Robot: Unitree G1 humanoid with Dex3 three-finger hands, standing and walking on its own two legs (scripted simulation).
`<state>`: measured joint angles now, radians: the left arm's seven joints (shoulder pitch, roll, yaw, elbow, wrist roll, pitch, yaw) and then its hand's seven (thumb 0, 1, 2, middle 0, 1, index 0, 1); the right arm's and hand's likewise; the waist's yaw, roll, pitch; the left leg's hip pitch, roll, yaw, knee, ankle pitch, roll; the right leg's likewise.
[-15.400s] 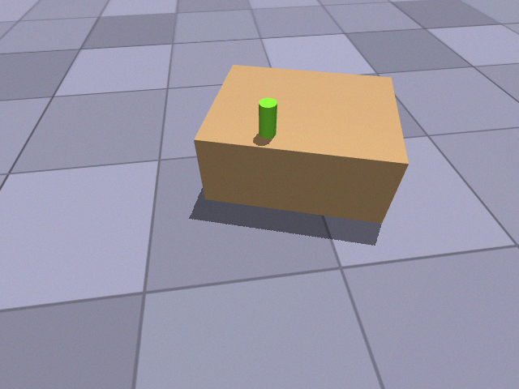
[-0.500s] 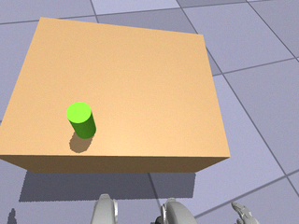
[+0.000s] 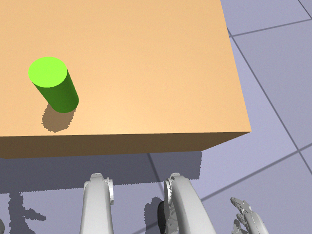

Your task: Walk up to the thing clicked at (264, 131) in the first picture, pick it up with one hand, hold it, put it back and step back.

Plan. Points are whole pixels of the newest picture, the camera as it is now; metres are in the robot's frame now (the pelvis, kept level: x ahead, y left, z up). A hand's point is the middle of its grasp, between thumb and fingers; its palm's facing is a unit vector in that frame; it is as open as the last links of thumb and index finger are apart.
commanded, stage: close in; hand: left
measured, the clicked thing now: (57, 88) +0.49 +0.24 -0.08
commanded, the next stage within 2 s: rest palm in 0.68 s
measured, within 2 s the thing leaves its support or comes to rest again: neither
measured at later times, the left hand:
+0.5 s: hand (34, 108) +0.43 +0.28 -0.07, palm faces +0.26 -0.97 +0.00, open 17.7 cm
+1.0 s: hand (49, 112) +0.43 +0.25 -0.08, palm faces +0.29 -0.96 -0.02, open 17.5 cm
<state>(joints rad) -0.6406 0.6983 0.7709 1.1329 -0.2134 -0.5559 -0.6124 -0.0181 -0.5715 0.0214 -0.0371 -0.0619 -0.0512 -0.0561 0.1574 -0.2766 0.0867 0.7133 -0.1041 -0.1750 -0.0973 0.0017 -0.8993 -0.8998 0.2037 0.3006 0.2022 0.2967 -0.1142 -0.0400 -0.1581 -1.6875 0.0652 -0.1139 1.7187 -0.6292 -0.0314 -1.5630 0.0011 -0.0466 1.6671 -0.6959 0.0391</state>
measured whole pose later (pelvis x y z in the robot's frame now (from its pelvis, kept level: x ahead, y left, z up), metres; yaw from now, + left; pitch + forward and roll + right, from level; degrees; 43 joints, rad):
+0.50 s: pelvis -0.04 -0.01 -0.08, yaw -1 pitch +33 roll -4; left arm -0.70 0.51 0.61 0.95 -0.15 -0.49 -0.29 -0.02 -0.60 0.00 -0.04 -0.07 -0.08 -0.04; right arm 0.16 -0.24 0.05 0.68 -0.08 -0.03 -0.02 0.00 -0.92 -0.90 0.20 0.30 0.20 0.30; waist -0.10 0.01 -0.17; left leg -1.93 0.07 -0.12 1.96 -0.62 -0.05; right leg -1.84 0.02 -0.02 1.95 -0.70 0.03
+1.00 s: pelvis -0.02 -0.01 -0.07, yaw -1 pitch +34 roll -5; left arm -0.60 0.38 0.51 0.79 -0.12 -0.51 -0.13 -0.02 -0.59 0.01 -0.08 -0.07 -0.11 -0.05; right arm 0.11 -0.25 0.01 0.65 -0.06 0.02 0.02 0.00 -0.93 -0.91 0.20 0.30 0.20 0.30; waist -0.08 -0.01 -0.17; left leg -1.90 0.08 -0.12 1.95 -0.66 -0.05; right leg -1.81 0.03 -0.02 1.93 -0.73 0.03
